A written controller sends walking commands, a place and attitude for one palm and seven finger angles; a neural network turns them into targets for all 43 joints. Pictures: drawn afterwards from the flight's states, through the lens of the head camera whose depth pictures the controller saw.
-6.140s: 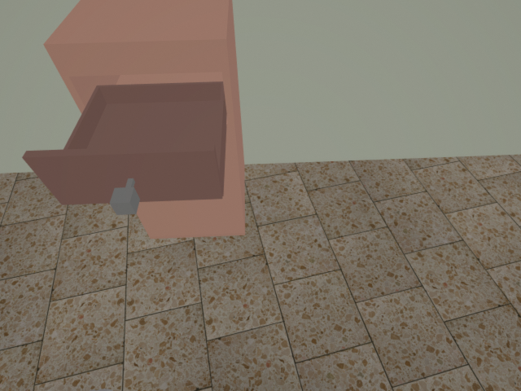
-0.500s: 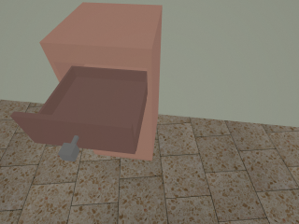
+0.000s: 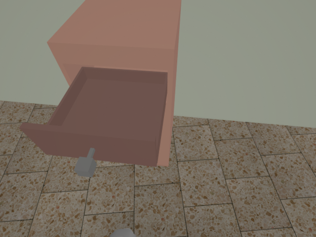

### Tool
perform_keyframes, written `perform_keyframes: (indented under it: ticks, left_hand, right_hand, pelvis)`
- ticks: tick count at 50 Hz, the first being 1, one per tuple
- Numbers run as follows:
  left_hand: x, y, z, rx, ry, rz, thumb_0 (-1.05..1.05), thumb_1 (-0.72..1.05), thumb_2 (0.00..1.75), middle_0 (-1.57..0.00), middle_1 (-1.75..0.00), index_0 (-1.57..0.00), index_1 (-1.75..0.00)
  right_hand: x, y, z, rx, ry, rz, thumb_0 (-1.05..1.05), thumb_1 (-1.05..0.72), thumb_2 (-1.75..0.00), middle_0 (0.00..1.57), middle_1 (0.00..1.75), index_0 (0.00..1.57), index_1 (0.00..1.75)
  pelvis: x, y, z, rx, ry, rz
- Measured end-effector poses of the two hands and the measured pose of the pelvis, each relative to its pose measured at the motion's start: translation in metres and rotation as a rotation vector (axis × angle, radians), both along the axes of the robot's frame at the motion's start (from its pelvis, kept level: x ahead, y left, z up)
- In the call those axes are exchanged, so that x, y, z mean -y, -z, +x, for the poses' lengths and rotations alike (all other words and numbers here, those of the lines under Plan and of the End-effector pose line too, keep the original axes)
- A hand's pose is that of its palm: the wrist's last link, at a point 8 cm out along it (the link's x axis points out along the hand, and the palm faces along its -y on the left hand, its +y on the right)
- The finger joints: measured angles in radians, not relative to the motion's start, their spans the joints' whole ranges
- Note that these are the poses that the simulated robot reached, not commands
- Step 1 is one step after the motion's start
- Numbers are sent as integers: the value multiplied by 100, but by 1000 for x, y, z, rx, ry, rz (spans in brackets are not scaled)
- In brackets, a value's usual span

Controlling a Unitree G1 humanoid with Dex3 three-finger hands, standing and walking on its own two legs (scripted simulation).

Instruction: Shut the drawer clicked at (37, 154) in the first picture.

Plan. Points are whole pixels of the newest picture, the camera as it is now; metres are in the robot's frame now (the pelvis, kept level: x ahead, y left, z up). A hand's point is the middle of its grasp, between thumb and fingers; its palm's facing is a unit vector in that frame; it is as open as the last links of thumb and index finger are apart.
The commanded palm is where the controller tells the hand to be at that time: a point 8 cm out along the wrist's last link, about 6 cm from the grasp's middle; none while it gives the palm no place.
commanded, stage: come to a stop and stand still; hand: left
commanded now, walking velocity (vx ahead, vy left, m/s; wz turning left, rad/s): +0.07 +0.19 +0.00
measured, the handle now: (88, 160) +0.31 +0.24 -0.04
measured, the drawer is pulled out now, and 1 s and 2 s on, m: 0.30 0.30 0.30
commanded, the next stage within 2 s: look again from close up in 1.46 s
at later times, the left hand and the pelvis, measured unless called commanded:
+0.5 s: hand out of the picture +0.07 +0.21 -0.17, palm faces +0.01 -0.97 -0.22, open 7.2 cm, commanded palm none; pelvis +0.03 +0.02 -0.01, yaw -1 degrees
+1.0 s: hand out of the picture +0.04 +0.23 -0.18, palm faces -0.01 -0.98 -0.18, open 7.3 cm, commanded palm none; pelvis +0.03 +0.07 -0.01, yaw -2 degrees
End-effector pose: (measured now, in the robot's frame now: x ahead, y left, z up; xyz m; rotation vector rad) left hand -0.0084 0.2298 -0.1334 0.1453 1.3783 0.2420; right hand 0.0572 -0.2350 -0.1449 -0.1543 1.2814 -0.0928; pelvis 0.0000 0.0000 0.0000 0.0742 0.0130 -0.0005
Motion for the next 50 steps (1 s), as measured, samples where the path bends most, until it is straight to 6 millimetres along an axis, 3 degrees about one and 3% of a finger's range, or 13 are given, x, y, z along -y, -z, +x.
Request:
perform_keyframes:
  ticks: [4,9,13,16,19,26,38,44,50]
  left_hand:
    - [-28,17,-2,-51,4,-19,0,91,89,-21,-30,-20,-30]
    - [-54,26,20,-33,17,15,0,91,89,-20,-30,-20,-30]
    - [-50,18,43,33,34,22,0,92,89,-20,-30,-19,-30]
    - [-39,11,53,49,62,12,0,92,89,-20,-30,-19,-30]
    - [-28,9,61,54,84,-7,0,92,89,-20,-30,-19,-30]
    - [-27,9,73,55,86,-18,1,95,89,-20,-30,-20,-30]
    - [-27,7,62,16,75,-25,0,93,89,-20,-30,-20,-30]
    - [-35,13,44,-21,102,-36,0,92,89,-20,-30,-20,-30]
    - [-50,21,43,5,96,-65,0,91,89,-20,-30,-20,-30]
  right_hand:
    - [-9,0,25,100,2,-52,1,-92,-90,19,30,20,30]
    - [-30,4,22,75,-1,-60,0,-91,-90,19,30,20,30]
    - [-43,14,14,23,2,-14,0,-91,-90,19,30,20,30]
    - [-38,19,11,5,42,-4,0,-94,-90,20,30,20,30]
    - [-37,17,7,-7,67,1,0,-94,-90,20,30,20,30]
    - [-37,9,-11,-64,79,-13,0,-93,-90,19,30,20,30]
    - [-51,6,-31,-145,79,8,1,-91,-90,19,30,20,30]
    - [-55,8,-19,-65,107,-16,1,-92,-90,19,30,20,30]
    - [-72,1,-13,-21,87,-38,1,-92,-90,19,30,20,30]
  pelvis:
    - [-25,14,11,0,23,-34]
    - [-31,19,16,2,13,-21]
    - [-28,18,19,2,6,-18]
    - [-27,15,22,7,8,-41]
    - [-27,12,27,5,9,-49]
    - [-24,5,34,11,17,-56]
    - [-29,0,40,12,17,-68]
    - [-48,5,35,22,28,-93]
    - [-66,6,33,38,30,-88]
